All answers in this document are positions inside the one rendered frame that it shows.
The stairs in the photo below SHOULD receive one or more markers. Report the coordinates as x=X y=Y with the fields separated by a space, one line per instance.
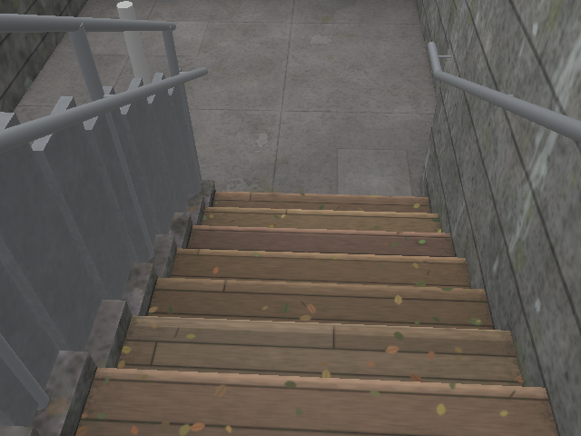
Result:
x=303 y=314

